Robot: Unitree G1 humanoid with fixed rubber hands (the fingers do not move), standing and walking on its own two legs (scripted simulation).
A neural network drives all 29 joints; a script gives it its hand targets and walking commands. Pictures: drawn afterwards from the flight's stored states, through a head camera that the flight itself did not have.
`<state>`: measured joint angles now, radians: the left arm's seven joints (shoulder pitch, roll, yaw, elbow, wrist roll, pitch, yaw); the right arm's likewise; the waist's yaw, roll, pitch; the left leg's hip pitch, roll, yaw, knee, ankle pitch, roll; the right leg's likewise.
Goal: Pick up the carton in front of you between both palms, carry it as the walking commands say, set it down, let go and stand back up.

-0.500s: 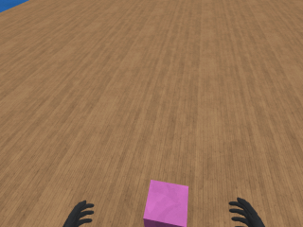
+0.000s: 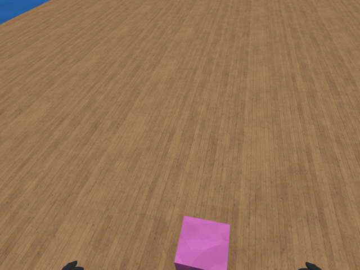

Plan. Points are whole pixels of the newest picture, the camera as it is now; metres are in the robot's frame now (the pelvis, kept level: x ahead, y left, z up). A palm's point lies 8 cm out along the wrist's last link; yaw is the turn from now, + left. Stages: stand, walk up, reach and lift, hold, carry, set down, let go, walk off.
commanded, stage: stand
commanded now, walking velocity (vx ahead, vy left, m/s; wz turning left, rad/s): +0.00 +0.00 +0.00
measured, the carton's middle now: (202, 251) +0.38 -0.05 -0.65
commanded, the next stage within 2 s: none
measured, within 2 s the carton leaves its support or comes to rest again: neither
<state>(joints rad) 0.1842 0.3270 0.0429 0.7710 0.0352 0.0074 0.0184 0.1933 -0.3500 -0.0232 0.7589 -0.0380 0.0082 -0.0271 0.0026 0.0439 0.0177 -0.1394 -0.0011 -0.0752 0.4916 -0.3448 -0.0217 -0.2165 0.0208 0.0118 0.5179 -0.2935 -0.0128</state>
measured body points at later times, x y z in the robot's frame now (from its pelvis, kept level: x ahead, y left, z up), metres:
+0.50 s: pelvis -0.01 +0.00 +0.01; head -0.01 -0.01 +0.46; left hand +0.10 +0.31 -0.09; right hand +0.11 -0.30 -0.11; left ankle -0.05 +0.14 -0.74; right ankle -0.01 -0.11 -0.74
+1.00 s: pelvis -0.02 +0.00 +0.01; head -0.03 -0.01 +0.46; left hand +0.07 +0.32 -0.10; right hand +0.08 -0.31 -0.11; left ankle -0.05 +0.14 -0.74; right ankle -0.01 -0.11 -0.74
